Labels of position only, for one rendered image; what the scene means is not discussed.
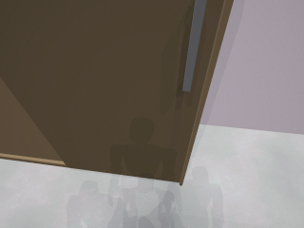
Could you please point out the wardrobe door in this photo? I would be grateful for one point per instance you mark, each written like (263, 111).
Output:
(19, 135)
(103, 79)

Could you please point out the handle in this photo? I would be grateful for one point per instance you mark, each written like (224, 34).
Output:
(198, 15)

